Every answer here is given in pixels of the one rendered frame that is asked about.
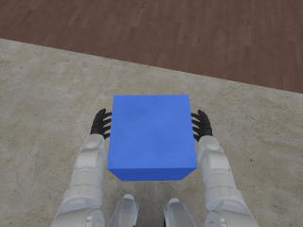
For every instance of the carton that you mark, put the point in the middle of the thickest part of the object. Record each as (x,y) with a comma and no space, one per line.
(151,138)

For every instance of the left robot forearm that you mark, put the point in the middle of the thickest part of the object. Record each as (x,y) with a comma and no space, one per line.
(85,187)

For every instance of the right robot forearm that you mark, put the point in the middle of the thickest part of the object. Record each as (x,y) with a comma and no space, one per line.
(220,188)

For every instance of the robot left upper arm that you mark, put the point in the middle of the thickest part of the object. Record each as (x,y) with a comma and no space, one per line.
(84,217)

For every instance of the left robot thigh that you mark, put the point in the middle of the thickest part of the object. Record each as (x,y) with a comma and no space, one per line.
(125,214)

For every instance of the left robot shin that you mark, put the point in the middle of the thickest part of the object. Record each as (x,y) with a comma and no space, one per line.
(128,196)

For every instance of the left robot hand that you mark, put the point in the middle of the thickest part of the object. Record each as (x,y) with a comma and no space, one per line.
(98,123)

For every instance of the robot right upper arm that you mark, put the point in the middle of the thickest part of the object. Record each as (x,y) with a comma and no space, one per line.
(225,218)

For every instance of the right robot hand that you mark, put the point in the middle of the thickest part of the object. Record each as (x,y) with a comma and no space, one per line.
(204,125)

